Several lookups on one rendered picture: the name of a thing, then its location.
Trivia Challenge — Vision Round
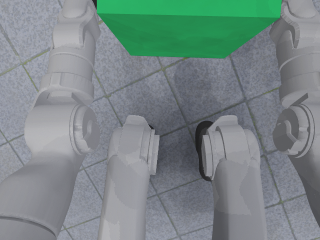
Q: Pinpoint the robot left upper arm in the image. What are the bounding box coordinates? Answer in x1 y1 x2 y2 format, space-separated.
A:
0 103 101 240

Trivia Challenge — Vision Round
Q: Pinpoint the right robot forearm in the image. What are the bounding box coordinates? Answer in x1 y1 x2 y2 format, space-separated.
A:
269 0 320 108

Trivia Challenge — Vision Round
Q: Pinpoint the robot right upper arm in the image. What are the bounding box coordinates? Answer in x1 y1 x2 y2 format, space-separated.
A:
272 103 320 227

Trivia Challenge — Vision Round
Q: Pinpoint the carton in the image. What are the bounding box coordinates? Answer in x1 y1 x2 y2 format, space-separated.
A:
97 0 282 59

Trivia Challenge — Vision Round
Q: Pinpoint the left robot shin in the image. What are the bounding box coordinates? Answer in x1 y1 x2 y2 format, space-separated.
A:
107 115 152 164

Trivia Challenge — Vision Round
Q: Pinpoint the robot left thigh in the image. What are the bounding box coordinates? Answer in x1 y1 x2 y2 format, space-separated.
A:
97 124 160 240

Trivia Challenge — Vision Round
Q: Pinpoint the left robot forearm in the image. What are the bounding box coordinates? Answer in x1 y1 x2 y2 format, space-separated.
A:
24 0 101 148

